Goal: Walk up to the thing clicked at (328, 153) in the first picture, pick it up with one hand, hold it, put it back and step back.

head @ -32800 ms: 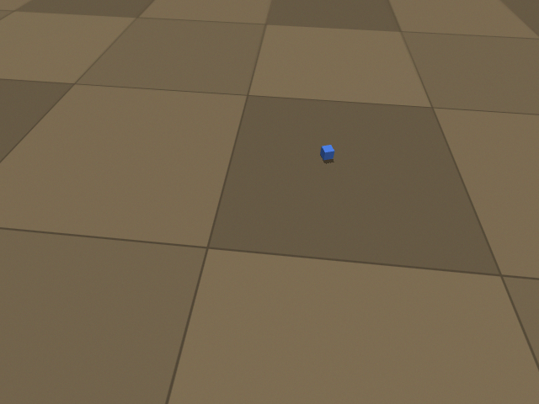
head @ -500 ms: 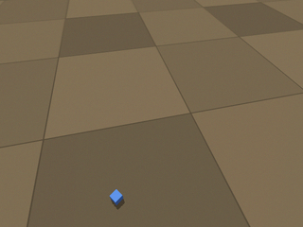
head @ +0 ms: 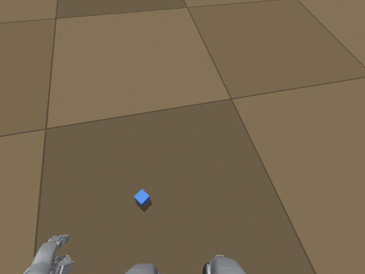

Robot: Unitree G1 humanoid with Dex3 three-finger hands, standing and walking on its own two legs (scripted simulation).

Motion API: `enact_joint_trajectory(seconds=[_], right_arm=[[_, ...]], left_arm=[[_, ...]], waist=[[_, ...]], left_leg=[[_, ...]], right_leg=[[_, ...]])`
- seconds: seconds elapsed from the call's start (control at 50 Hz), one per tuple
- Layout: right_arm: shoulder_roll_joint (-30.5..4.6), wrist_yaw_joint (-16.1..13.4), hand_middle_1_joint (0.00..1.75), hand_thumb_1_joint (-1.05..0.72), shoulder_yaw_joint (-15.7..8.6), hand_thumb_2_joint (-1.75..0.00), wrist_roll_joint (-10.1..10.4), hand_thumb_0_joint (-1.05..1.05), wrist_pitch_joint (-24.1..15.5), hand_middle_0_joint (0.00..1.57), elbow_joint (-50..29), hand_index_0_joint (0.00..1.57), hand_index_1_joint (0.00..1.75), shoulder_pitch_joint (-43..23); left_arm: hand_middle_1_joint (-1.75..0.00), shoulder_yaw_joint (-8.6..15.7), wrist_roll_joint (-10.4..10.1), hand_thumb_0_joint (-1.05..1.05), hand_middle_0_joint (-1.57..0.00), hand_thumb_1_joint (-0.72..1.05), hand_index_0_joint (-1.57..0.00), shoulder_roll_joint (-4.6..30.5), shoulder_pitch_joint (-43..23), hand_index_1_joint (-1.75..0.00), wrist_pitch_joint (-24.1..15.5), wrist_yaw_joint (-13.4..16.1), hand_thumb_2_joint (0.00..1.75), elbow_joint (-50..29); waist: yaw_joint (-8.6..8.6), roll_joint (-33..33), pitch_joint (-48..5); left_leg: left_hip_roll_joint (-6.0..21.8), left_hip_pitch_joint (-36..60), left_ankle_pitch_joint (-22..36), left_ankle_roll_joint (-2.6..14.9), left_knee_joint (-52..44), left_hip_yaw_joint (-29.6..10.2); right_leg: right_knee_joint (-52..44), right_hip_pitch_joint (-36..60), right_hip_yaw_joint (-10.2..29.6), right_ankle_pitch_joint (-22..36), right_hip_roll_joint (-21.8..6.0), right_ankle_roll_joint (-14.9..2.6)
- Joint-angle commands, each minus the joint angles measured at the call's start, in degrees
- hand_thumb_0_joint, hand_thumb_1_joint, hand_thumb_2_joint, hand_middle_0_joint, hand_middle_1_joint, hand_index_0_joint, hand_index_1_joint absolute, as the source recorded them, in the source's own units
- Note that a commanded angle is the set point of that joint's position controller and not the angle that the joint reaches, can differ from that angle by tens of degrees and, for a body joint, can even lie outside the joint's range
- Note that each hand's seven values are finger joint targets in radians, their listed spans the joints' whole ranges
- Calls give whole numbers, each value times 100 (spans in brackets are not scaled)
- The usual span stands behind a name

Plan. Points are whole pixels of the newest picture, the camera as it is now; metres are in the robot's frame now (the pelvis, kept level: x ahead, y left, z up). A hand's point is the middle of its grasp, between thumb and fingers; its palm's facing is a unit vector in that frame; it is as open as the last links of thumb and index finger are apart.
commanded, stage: step back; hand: left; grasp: from above
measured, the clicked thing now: (142, 198) +0.47 +0.19 -0.73
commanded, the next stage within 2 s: none
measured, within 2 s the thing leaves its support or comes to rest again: neither
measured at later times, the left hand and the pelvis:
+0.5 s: hand out of the picture +0.05 +0.26 -0.13, palm faces -0.08 -0.91 -0.40, open 7.4 cm; pelvis -0.07 +0.01 +0.00, yaw -4 degrees
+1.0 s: hand out of the picture -0.10 +0.30 -0.15, palm faces -0.03 -0.94 -0.34, open 7.4 cm; pelvis -0.20 +0.04 +0.02, yaw -3 degrees
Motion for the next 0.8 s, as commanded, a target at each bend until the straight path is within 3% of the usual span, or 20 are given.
enact_joint_trajectory(seconds=[0.0,0.02,0.04,0.1,0.2,0.3,0.36,0.38,0.4,0.42,0.44,0.48,0.52,0.58,0.64,0.66,0.72,0.74,0.76,0.78], right_arm=[[-1551,-143,30,-90,-368,-90,-131,0,-192,20,-351,20,30,392],[-1657,-160,30,-90,-394,-90,-116,0,-184,20,-490,20,30,277],[-1588,-192,30,-90,-404,-90,-125,0,-162,20,-581,20,30,41],[-1157,-276,30,-90,-294,-90,-144,0,-189,20,-726,20,30,-273],[-1093,-320,30,-90,-326,-90,-67,0,-169,20,-790,20,30,315],[-1227,-269,30,-90,-349,-90,-36,0,-128,20,-963,20,30,148],[-1184,-218,30,-90,-296,-90,35,0,-81,20,-1050,20,30,-213],[-1012,-205,30,-90,-243,-90,97,0,-97,20,-1095,20,30,-280],[-842,-194,30,-90,-182,-90,124,0,-91,20,-1138,20,30,-261],[-843,-233,30,-90,-220,-90,103,0,-26,20,-1124,20,30,-290],[-990,-251,30,-90,-262,-90,60,0,5,20,-1011,20,30,-87],[-1058,-190,30,-90,-235,-90,92,0,-1,20,-878,20,30,150],[-943,-193,30,-90,-200,-90,82,0,-20,20,-826,20,30,286],[-922,-215,30,-90,-146,-90,69,0,-67,20,-927,20,30,338],[-849,-227,30,-90,-146,-90,34,0,-123,20,-1044,20,30,290],[-821,-224,30,-90,-151,-90,11,0,-136,20,-1029,20,30,437],[-814,-214,30,-90,-267,-90,-107,0,-210,20,-853,20,30,754],[-1112,-213,30,-90,-354,-90,-213,0,-228,20,-902,20,30,673],[-1695,-195,30,-90,-472,-90,-284,0,-226,20,-990,20,30,438],[-2098,-157,30,-90,-526,-90,-208,0,-197,20,-1097,20,30,280]], left_arm=[[-30,166,-69,0,-20,90,-20,783,146,-30,2,175,90,-635],[-30,145,-59,0,-20,90,-20,762,186,-30,-2,205,90,-617],[-30,190,-42,0,-20,90,-20,860,77,-30,15,230,90,-598],[-30,208,-125,0,-20,90,-20,960,361,-30,23,188,90,-555],[-30,251,-33,0,-20,90,-20,925,126,-30,-80,161,90,-779],[-30,277,6,0,-20,90,-20,839,469,-30,-156,105,90,-816],[-30,323,61,0,-20,90,-20,825,942,-30,-234,100,90,-604],[-30,377,94,0,-20,90,-20,1059,961,-30,-280,111,90,-644],[-30,451,87,0,-20,90,-20,1340,782,-30,-285,97,90,-728],[-30,490,70,0,-20,90,-20,1717,464,-30,-259,85,90,-928],[-30,494,70,0,-20,90,-20,1633,351,-30,-288,82,90,-1079],[-30,434,-13,0,-20,90,-20,1227,185,-30,-263,105,90,-1207],[-30,412,39,0,-20,90,-20,1092,59,-30,-240,129,90,-1255],[-30,397,92,0,-20,90,-20,1069,339,-30,-198,119,90,-1350],[-30,403,117,0,-20,90,-20,1081,631,-30,-156,122,90,-1397],[-30,408,104,0,-20,90,-20,1170,528,-30,-132,120,90,-1431],[-30,366,-18,0,-20,90,-20,1138,450,-30,13,44,90,-1506],[-30,303,-37,0,-20,90,-20,950,590,-30,42,23,90,-1537],[-30,256,-62,0,-20,90,-20,694,683,-30,36,25,90,-1565],[-30,392,34,0,-20,90,-20,1003,250,-30,27,137,90,-1575]], waist=[[23,884,-1213],[-83,1261,-1294],[-60,1217,-1187],[228,1090,-1224],[-173,824,-1210],[-90,925,-1374],[201,531,-1431],[199,11,-1633],[153,-789,-1402],[318,-1594,-1066],[257,-1212,-817],[104,-574,-670],[60,-441,-812],[223,-447,-1023],[347,-867,-1345],[243,-1077,-1434],[45,-731,-1434],[120,-122,-1378],[159,1387,-1250],[-223,1616,-930]], left_leg=[[1815,1223,5506,706,-1115,-1734],[1966,1065,5300,666,-1278,-2055],[1878,786,4717,580,-1435,-1887],[1244,1387,4555,376,-1035,-982],[1510,1841,4717,908,-788,-1147],[1501,1566,4039,944,-557,-1111],[1279,619,3025,641,-154,-901],[927,52,2294,406,230,-663],[208,-757,829,70,856,-372],[-436,-797,-1434,-104,2190,-134],[-310,-659,-1701,-208,2902,-596],[-449,-733,-1187,-173,3161,-799],[-603,-897,-838,-247,3280,-701],[-446,-969,-776,-324,2426,-450],[-89,-985,-932,-353,887,-215],[127,-728,-757,-279,240,-215],[60,326,1275,-172,-1770,133],[675,831,1407,-6,-1768,-814],[1913,1180,2145,467,-1929,-2453],[2607,-204,2111,1336,-2027,-2915]], right_leg=[[2098,-733,897,-2031,883,-311],[2331,-788,1101,-2100,954,-301],[2517,-684,1317,-1893,967,-308],[2728,-963,1202,-1043,900,-253],[1828,-841,870,-1192,739,5],[173,-91,423,-876,486,-168],[-1298,1116,427,865,416,-369],[-1102,1612,1123,1930,-41,-569],[-1400,1715,2016,2441,-776,-1036],[-1741,833,3116,2813,-1844,-2015],[-1676,378,3297,2870,-1966,-2163],[-1630,379,2121,2789,-1306,-1751],[-1437,614,1508,2652,-832,-1395],[-1234,1166,1284,2466,-647,-1348],[-927,2025,1361,2752,-804,-1328],[-797,2008,1410,2750,-887,-1286],[-112,1392,1106,2095,-494,-836],[220,441,1053,1055,-153,-557],[1276,-879,576,-1230,829,-290],[2286,-524,1009,-2296,988,-152]])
